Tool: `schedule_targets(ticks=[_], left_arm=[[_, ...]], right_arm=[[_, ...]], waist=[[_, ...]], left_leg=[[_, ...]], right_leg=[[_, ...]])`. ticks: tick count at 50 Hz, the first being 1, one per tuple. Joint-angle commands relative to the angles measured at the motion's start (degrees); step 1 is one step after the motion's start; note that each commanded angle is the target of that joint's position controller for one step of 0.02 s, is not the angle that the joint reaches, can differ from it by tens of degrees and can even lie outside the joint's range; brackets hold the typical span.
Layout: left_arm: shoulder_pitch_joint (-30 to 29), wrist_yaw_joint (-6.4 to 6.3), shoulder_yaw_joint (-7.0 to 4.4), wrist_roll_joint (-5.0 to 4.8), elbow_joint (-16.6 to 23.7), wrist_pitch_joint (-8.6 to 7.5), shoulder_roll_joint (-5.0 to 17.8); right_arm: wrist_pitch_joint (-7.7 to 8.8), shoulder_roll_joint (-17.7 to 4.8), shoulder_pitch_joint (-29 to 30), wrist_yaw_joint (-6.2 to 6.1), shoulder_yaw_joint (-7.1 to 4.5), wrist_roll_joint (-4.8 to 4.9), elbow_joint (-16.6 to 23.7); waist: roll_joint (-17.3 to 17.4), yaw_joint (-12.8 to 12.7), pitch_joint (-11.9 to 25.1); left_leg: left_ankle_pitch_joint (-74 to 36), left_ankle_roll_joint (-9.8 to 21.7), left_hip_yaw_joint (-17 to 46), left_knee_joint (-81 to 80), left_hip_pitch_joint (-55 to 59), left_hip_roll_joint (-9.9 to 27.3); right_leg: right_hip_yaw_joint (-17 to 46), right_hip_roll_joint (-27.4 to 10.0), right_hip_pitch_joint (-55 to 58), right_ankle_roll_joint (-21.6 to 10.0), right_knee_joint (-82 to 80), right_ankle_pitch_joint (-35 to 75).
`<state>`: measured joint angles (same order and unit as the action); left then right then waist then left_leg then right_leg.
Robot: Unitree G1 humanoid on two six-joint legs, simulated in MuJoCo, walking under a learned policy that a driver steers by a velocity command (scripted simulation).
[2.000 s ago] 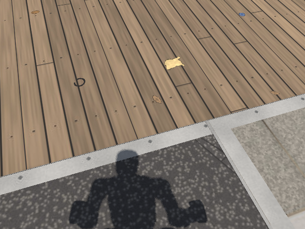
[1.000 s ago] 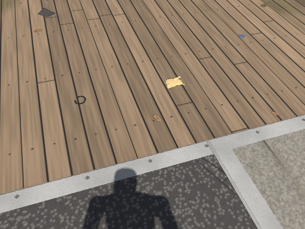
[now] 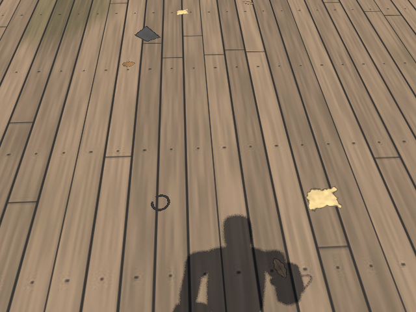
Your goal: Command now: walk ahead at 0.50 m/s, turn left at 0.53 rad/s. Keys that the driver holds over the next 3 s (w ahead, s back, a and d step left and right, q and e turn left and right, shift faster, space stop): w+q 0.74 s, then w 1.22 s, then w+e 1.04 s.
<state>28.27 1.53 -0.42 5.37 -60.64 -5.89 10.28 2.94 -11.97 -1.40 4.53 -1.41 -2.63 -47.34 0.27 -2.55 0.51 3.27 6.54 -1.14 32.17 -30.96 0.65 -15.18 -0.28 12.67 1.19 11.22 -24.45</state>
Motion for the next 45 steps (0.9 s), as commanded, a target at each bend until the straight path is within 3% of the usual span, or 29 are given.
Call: schedule_targets(ticks=[1,2,3,4,5,6,9,11,14,15,16,17,20,22,25,26,27,28,29,30,31,33,35,38,40,41,43,44,45], left_arm=[[2.3,-0.76,-2.31,1.08,2.3,-0.32,10.4],[5.5,-1.20,-1.09,0.99,4.3,-0.78,7.3],[0.7,1.21,0.21,1.79,5.2,-1.09,6.5],[-7.9,3.33,-0.71,-0.79,8.5,-0.84,7.7],[-15.4,3.04,-0.89,-1.99,10.8,-1.32,7.5],[-16.9,1.52,-0.85,-0.98,12.2,-1.79,7.9],[-12.5,-1.29,0.56,0.20,13.0,-0.25,2.6],[-12.1,-1.78,0.24,-0.53,13.7,0.88,4.9],[-19.4,-1.31,1.50,-1.70,17.4,1.78,2.9],[-15.4,-0.68,1.87,-0.77,16.2,1.53,2.6],[-13.5,-0.48,1.36,-0.72,16.2,1.32,4.4],[-16.5,-0.53,1.56,-1.28,17.0,0.96,5.1],[-29.2,-1.27,1.22,-0.85,20.7,0.10,7.2],[-31.4,-0.58,2.86,-1.18,19.2,0.47,3.7],[-30.7,-1.09,-0.60,-3.29,19.7,0.60,9.4],[-11.5,-1.45,-1.92,-3.07,16.7,0.60,12.4],[5.3,-1.58,-2.44,-2.23,10.3,1.04,13.6],[4.1,-2.17,-1.87,-1.63,9.6,0.67,11.0],[-1.4,-2.74,-1.00,-2.05,11.3,0.25,8.2],[-5.0,-2.85,0.34,-2.54,12.4,0.09,3.8],[-10.9,-3.06,-2.72,-6.57,13.4,-1.93,7.9],[-10.7,-2.47,-2.38,-6.61,11.4,-3.17,5.3],[-11.4,-3.10,-2.04,-7.25,10.1,-4.11,2.8],[-11.5,-4.02,-2.93,-7.17,10.4,-4.89,5.9],[-7.6,-3.84,-3.80,-6.96,8.5,-3.24,7.5],[-5.5,-3.99,-4.28,-8.39,7.5,-2.20,8.7],[-3.5,-4.28,-5.18,-7.25,7.3,-0.29,11.0],[-4.6,-4.13,-5.86,-5.91,8.1,0.94,13.3],[4.1,-3.70,-4.45,-4.42,9.7,1.52,10.1]], right_arm=[[2.19,-8.6,-7.2,-1.69,-3.35,1.45,1.4],[2.73,-9.8,-19.5,-2.55,-3.79,2.18,-2.1],[2.26,-11.8,-33.2,-3.63,-4.58,0.32,-6.1],[2.77,-12.1,-40.5,-3.28,-4.55,-1.06,-9.8],[4.09,-14.1,-34.2,-3.56,-5.90,-0.70,-9.3],[5.16,-11.2,-26.5,-3.53,-4.97,0.32,-8.5],[5.16,-3.0,-15.3,-2.23,-1.43,0.86,-5.5],[5.74,-5.1,-12.8,-1.58,-1.71,0.78,-3.6],[5.21,-10.5,-15.3,-0.12,-3.09,-0.50,-2.9],[4.95,-9.8,-15.0,-0.13,-3.13,-2.28,-2.3],[5.04,-9.5,-14.8,-0.11,-3.19,-2.33,-1.6],[5.84,-7.6,-17.8,-0.98,-2.87,-3.00,-3.0],[5.29,-6.3,-32.7,-3.22,-2.92,-0.81,-7.4],[3.63,-6.1,-34.0,-3.08,-2.21,-0.28,-7.5],[2.88,-12.7,-31.0,-2.72,-3.81,1.89,-6.9],[3.68,-12.2,-30.1,-1.35,-4.13,-1.28,-4.9],[4.27,-3.1,-23.6,0.38,-1.23,-2.43,-1.7],[4.54,-0.6,-16.6,0.89,-0.68,-0.90,-0.4],[4.46,-1.5,-12.5,-0.50,-1.28,0.23,-0.5],[4.27,-3.8,-13.9,-1.97,-2.30,-0.13,-0.7],[3.03,-2.6,-10.9,-5.19,-1.98,9.35,2.1],[1.73,-1.9,-10.2,-6.70,-1.92,6.40,3.5],[3.16,-1.1,-8.5,-5.90,-2.27,5.67,5.0],[6.16,0.2,-14.4,-1.93,-3.28,3.11,2.9],[4.57,0.0,-12.4,-1.59,-3.86,3.25,4.6],[3.92,2.7,-5.0,-1.45,-2.39,2.11,7.5],[3.81,-0.3,-4.1,-1.36,-2.97,2.69,9.8],[3.36,-3.2,-12.2,-1.70,-4.04,2.88,8.0],[2.89,-14.0,-19.7,-2.13,-6.83,2.63,8.4]], waist=[[-5.5,6.6,1.3],[1.9,8.3,13.6],[7.1,14.9,17.6],[2.6,16.9,16.2],[2.0,16.1,4.1],[3.1,12.5,0.9],[0.8,2.4,-0.8],[0.8,0.7,-1.2],[2.8,2.8,-2.5],[3.2,1.7,-1.8],[1.7,0.7,-1.4],[0.7,3.5,-2.1],[1.9,11.8,-2.7],[0.1,13.6,-5.6],[-4.5,7.1,-3.0],[-7.8,0.7,10.8],[-11.0,-7.1,18.3],[-1.9,-7.3,7.8],[-3.4,-5.5,-4.4],[-7.4,-2.8,-5.4],[-11.9,-4.3,-5.4],[-6.2,-1.5,-4.6],[-4.6,0.5,-8.2],[-0.8,2.5,-2.2],[-1.4,3.3,-0.1],[-3.3,1.9,-4.9],[-3.9,5.5,-5.9],[-6.3,9.6,-0.9],[4.3,9.3,10.8]], left_leg=[[-3.6,4.4,-2.5,3.2,16.3,-5.8],[-2.5,10.8,10.2,8.2,46.0,-0.6],[-5.7,17.3,28.5,-2.2,60.6,8.5],[-3.2,16.3,36.7,-10.2,62.9,12.2],[-0.4,13.2,33.6,-12.3,53.4,11.9],[-0.7,12.6,29.1,-12.9,41.8,10.4],[-2.7,13.4,25.2,-19.5,16.6,8.6],[1.6,11.6,21.6,-22.0,9.6,6.2],[4.5,8.5,15.6,-21.9,-2.9,-0.1],[3.2,7.5,15.9,-17.2,-6.2,0.8],[2.5,8.1,17.7,-14.3,-6.0,1.6],[7.5,7.2,21.4,-8.6,6.1,2.7],[10.8,7.8,30.4,4.2,30.5,5.8],[22.3,5.0,27.3,8.2,20.2,0.4],[12.2,-0.6,19.7,16.0,8.3,-7.0],[1.5,-7.6,11.9,31.1,-12.4,-14.0],[26.9,-7.3,12.5,45.2,-24.0,-14.2],[22.3,-3.5,13.6,47.7,-28.6,-6.5],[17.8,-2.7,11.7,48.8,-26.3,-2.7],[16.1,-1.4,10.8,44.8,-19.8,-0.5],[20.1,-3.2,5.5,45.5,-23.1,-1.3],[18.0,-2.7,4.0,45.8,-19.7,2.1],[6.5,-1.6,3.2,31.1,-18.6,2.4],[-33.6,-4.3,-3.0,2.6,21.8,-5.1],[-29.7,-4.3,-1.4,-2.4,21.5,-8.0],[-25.9,-3.2,-0.5,-5.5,19.2,-6.9],[-14.9,-1.0,-1.8,-7.1,13.0,-8.1],[-9.8,1.0,-0.5,-2.9,18.6,-7.3],[-20.2,10.0,12.8,6.8,39.9,4.0]], right_leg=[[-0.1,-14.1,-8.4,-7.7,19.4,74.7],[1.3,-10.1,-30.8,-1.2,34.9,61.5],[3.5,-0.9,-46.3,2.0,52.2,8.4],[14.1,2.7,-55.1,-0.3,63.4,-6.1],[19.9,-0.8,-62.8,-2.0,66.1,-4.5],[21.9,-3.5,-59.0,-2.6,63.8,-2.3],[21.0,-6.4,-42.8,-3.2,54.2,0.2],[18.4,-5.3,-39.1,-1.5,46.3,1.8],[12.2,-1.1,-26.6,0.3,32.3,13.7],[14.4,-2.2,-23.2,-0.4,37.7,26.7],[14.2,-2.3,-23.2,-0.4,37.2,25.7],[23.3,-6.0,-35.1,-0.1,30.4,34.3],[21.9,-4.9,-55.5,0.2,19.3,29.4],[20.3,-5.1,-43.4,-0.3,4.4,45.9],[13.0,0.5,-20.0,1.1,1.7,33.1],[23.0,-7.8,14.2,-7.9,13.9,37.9],[42.5,-21.6,26.5,-16.7,9.4,19.8],[45.6,-24.1,15.9,-14.2,5.2,5.3],[39.5,-21.1,0.5,-12.0,1.5,7.1],[32.5,-17.4,-7.0,-11.0,-1.8,14.1],[28.4,-16.5,-6.6,-9.1,-0.8,32.5],[23.4,-16.2,-12.7,-8.9,-2.3,37.8],[17.9,-11.9,-17.1,-7.1,-4.4,29.2],[9.0,-6.6,-40.1,-7.7,-1.8,17.2],[7.0,-5.1,-29.2,-8.0,-1.9,21.0],[9.5,-8.2,-30.3,-8.7,0.3,22.0],[9.8,-11.2,-20.1,-8.2,8.9,45.4],[9.2,-12.2,-18.8,-6.9,18.6,55.8],[7.9,-11.2,-31.5,-3.5,39.4,44.8]])
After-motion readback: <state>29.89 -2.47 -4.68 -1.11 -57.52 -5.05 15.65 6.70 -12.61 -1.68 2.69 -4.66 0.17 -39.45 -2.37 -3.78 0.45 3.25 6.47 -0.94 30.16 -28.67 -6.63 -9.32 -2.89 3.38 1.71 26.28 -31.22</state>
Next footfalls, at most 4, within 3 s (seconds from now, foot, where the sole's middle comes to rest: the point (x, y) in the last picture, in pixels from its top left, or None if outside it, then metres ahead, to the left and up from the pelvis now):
0.44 right None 0.45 -0.10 -0.80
0.86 left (167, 269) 0.67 0.20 -0.85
1.34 right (215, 218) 0.90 0.03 -0.85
1.90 left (129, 185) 1.04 0.40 -0.85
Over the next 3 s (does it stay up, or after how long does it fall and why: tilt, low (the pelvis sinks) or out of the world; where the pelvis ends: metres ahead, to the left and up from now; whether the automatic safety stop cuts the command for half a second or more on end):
stays up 1.53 0.48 -0.09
